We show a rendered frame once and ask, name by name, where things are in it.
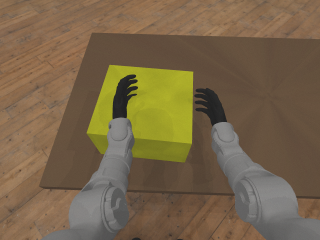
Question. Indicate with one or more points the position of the left robot hand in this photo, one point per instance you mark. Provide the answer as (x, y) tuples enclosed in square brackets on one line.
[(120, 100)]

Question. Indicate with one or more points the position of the carton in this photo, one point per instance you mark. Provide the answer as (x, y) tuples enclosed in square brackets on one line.
[(161, 114)]

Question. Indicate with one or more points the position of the robot left upper arm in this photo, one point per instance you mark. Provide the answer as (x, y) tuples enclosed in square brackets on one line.
[(96, 214)]

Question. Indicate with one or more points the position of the right robot hand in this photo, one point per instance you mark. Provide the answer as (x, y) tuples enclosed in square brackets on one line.
[(214, 109)]

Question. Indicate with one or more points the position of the left robot forearm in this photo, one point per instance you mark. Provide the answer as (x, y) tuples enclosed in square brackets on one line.
[(116, 163)]

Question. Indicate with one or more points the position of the right robot forearm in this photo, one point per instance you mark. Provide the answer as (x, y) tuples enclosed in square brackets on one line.
[(233, 161)]

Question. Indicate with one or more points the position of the robot right upper arm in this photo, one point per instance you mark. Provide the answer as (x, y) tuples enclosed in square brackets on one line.
[(270, 205)]

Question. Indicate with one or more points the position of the table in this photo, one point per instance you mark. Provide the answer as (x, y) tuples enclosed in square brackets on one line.
[(269, 89)]

